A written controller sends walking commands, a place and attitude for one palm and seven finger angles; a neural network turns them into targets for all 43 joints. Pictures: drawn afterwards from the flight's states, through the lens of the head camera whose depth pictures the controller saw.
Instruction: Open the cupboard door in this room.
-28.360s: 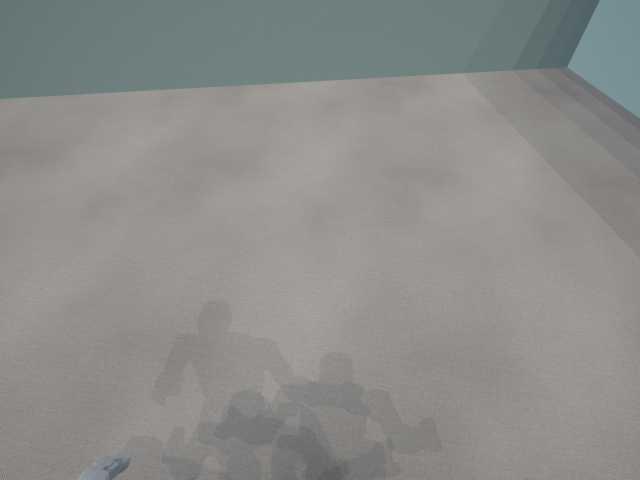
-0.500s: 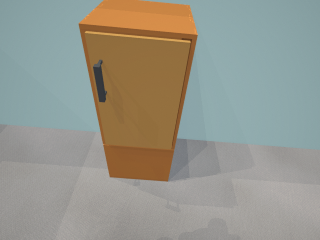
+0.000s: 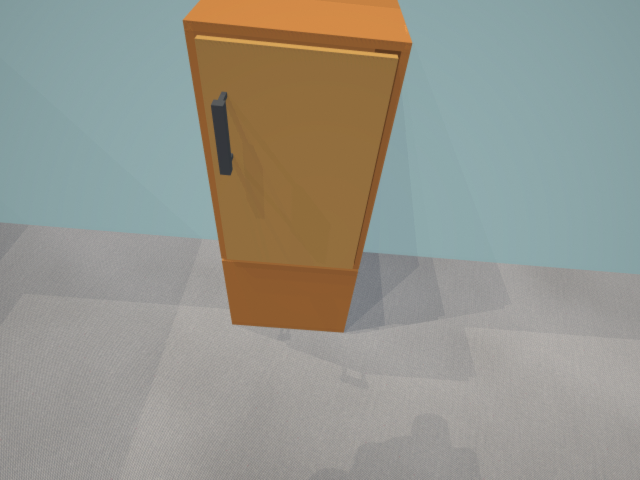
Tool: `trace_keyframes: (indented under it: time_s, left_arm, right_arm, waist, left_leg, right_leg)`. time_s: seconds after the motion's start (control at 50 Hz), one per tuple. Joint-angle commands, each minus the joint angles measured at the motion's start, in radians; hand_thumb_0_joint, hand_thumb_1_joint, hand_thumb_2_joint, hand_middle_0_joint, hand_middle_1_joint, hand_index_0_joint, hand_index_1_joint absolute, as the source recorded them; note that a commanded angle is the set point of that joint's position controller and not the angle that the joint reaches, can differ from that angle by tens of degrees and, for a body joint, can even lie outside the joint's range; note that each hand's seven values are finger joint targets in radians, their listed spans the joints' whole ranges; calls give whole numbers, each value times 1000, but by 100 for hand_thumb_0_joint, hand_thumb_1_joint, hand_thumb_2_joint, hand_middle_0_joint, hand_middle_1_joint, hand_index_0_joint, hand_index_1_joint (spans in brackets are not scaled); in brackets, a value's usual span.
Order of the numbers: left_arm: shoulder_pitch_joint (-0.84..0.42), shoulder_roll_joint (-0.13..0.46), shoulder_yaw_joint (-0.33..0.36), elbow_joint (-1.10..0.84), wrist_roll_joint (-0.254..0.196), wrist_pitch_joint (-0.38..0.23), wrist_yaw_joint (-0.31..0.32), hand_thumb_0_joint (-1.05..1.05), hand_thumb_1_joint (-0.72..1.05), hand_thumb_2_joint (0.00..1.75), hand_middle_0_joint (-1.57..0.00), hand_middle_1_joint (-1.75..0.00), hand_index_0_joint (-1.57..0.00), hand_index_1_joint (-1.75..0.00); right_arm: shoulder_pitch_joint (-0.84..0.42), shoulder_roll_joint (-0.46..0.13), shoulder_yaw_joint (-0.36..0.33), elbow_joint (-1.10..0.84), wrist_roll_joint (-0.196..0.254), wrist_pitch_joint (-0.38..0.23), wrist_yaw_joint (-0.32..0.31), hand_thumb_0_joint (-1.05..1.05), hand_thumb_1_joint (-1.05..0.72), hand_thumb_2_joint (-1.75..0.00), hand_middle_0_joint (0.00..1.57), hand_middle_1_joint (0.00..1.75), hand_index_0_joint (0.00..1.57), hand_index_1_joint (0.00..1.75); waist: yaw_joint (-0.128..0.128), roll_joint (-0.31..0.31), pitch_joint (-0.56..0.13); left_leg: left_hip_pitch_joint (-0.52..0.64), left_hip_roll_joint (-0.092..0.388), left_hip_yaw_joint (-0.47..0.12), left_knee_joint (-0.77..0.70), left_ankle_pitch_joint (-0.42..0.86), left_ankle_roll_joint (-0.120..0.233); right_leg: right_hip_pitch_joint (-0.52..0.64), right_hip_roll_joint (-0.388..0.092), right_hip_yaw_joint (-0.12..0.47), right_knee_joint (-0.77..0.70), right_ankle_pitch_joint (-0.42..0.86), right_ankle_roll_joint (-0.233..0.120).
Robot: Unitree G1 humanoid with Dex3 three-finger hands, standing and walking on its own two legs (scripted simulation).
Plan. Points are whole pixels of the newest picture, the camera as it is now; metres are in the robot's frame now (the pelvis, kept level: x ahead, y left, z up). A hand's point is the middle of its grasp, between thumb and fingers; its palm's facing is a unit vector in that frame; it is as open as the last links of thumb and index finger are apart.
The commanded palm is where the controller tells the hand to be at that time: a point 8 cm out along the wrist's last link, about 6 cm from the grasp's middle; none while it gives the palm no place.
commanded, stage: come to a stop and stand still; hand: left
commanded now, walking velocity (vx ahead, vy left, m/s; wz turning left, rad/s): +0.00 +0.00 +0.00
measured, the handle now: (224, 134) +0.71 +0.25 +0.04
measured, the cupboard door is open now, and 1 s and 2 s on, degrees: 0 0 0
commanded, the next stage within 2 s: look again from close up in 0.54 s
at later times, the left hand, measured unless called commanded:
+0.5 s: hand out of the picture -0.09 +0.16 -0.18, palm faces +0.08 -0.98 -0.16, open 7.4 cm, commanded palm none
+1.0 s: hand out of the picture -0.01 +0.16 -0.17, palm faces +0.04 -0.99 -0.16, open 7.4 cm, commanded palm none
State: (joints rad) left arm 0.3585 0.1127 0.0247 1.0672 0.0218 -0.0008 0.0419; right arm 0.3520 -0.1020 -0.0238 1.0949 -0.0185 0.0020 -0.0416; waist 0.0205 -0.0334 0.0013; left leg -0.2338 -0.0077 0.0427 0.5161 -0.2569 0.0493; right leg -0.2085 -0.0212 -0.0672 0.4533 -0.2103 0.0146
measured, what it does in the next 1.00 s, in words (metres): stands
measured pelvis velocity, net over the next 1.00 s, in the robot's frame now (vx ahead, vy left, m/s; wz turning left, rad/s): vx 0.00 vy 0.00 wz -0.01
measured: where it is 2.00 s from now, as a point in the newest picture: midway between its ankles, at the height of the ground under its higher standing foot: outside the picture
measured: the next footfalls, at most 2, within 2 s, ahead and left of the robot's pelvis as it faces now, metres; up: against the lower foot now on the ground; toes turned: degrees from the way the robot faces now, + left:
right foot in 2.00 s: +0.28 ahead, -0.12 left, +0.00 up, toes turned -8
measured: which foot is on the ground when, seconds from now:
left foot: down 0.00-1.00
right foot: down 0.00-1.00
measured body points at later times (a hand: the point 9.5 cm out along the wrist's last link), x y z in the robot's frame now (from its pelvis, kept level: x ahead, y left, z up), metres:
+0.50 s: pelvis -0.03 +0.01 +0.00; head -0.03 +0.02 +0.45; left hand -0.09 +0.22 -0.16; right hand -0.03 -0.21 -0.16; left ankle +0.02 +0.08 -0.74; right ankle +0.02 -0.13 -0.74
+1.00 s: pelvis +0.00 +0.00 +0.00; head +0.00 +0.01 +0.45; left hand -0.02 +0.21 -0.16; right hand -0.02 -0.21 -0.16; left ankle +0.02 +0.08 -0.74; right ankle +0.02 -0.13 -0.74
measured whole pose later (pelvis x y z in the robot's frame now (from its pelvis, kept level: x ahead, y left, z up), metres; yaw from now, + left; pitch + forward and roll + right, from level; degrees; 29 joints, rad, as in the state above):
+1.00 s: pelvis +0.00 +0.00 +0.00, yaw -1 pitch -1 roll +0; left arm 0.33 0.10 0.02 1.09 0.03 -0.02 0.04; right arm 0.32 -0.11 -0.01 1.11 -0.02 -0.01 -0.03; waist 0.00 0.00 0.01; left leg -0.23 -0.03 0.06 0.45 -0.21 0.06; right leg -0.24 -0.04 -0.03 0.45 -0.20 0.02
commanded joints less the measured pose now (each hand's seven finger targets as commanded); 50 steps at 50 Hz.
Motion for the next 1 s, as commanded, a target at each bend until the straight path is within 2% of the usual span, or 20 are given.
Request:
trace_keyframes:
  time_s: [0.0,0.08,0.2,0.26,0.3,0.36,0.4,0.46,0.56,0.64,0.78,0.9,0.98]
  left_arm:
    - [93,58,2,-5,0,2,-2,0,90,90,-20,-30,-20,-30]
    - [90,59,3,-3,6,5,-5,0,90,90,-20,-30,-20,-30]
    - [112,58,7,0,11,6,-7,0,90,90,-20,-30,-20,-30]
    - [122,59,9,-1,12,4,-7,0,90,90,-20,-30,-20,-30]
    - [131,62,9,1,12,1,-6,0,90,90,-20,-30,-20,-30]
    - [130,70,10,1,11,-4,-5,0,90,90,-20,-30,-20,-30]
    - [133,74,10,1,10,-7,-4,0,90,90,-20,-30,-20,-30]
    - [132,77,12,2,9,-7,-4,0,90,90,-20,-30,-20,-30]
    - [142,65,10,12,8,-11,-6,0,90,90,-20,-30,-20,-30]
    - [141,63,6,19,8,-17,-5,0,90,90,-20,-30,-20,-30]
    - [117,55,2,21,4,-22,-1,0,90,90,-20,-30,-20,-30]
    - [90,64,-1,17,1,-22,0,0,90,90,-20,-30,-20,-30]
    - [71,73,0,11,-1,-23,0,0,90,90,-20,-30,-20,-30]
  right_arm:
    - [22,-114,-18,-39,6,-23,-2,0,-90,-90,20,30,20,30]
    - [18,-118,-22,-39,4,-15,3,0,-90,-90,20,30,20,30]
    - [15,-125,-29,-40,0,-2,9,0,-90,-90,20,30,20,30]
    - [13,-126,-30,-44,1,-1,11,0,-90,-90,20,30,20,30]
    - [15,-122,-30,-45,0,4,14,0,-90,-90,20,30,20,30]
    - [30,-112,-28,-46,1,6,16,0,-90,-90,20,30,20,30]
    - [39,-105,-26,-44,0,8,17,0,-90,-90,20,30,20,30]
    - [48,-102,-24,-45,-1,8,17,0,-90,-90,20,30,20,30]
    - [40,-102,-21,-47,-1,0,13,0,-90,-90,20,30,20,30]
    - [29,-104,-19,-44,3,-10,12,0,-90,-90,20,30,20,30]
    - [36,-99,-12,-32,5,-20,10,0,-90,-90,20,30,20,30]
    - [33,-99,-8,-22,4,-21,10,0,-90,-90,20,30,20,30]
    - [32,-100,-6,-16,5,-24,10,0,-90,-90,20,30,20,30]
  waist:
    - [7,119,69]
    - [6,78,129]
    - [5,72,147]
    - [2,65,131]
    - [-2,50,148]
    - [-14,0,143]
    - [-22,0,140]
    - [-27,15,131]
    - [-25,53,103]
    - [-17,56,94]
    - [-17,35,88]
    - [-17,27,97]
    - [-17,27,75]
  left_leg:
    - [-115,156,-185,-277,-67,10]
    - [-183,148,-206,-330,-240,11]
    - [-216,137,-203,-334,-320,15]
    - [-203,135,-198,-323,-314,16]
    - [-200,118,-180,-299,-308,12]
    - [-161,98,-157,-253,-264,6]
    - [-137,84,-140,-222,-238,2]
    - [-127,83,-138,-212,-239,1]
    - [-114,93,-139,-214,-209,0]
    - [-122,103,-150,-226,-182,2]
    - [-94,106,-143,-221,-81,-2]
    - [-80,103,-126,-213,-44,-7]
    - [-54,103,-115,-202,9,-9]
  right_leg:
    - [70,-53,53,-38,33,-13]
    - [60,-52,46,-40,-5,-9]
    - [39,-45,47,-34,-60,-5]
    - [29,-48,52,-38,-67,-5]
    - [-7,-53,72,-61,-112,-8]
    - [-66,-69,110,-105,-184,-15]
    - [-107,-80,134,-130,-233,-20]
    - [-131,-77,136,-129,-255,-21]
    - [-109,-70,132,-105,-194,-27]
    - [-72,-71,123,-86,-119,-27]
    - [-40,-76,113,-76,-18,-28]
    - [-36,-81,116,-84,-8,-29]
    - [-19,-84,116,-82,18,-29]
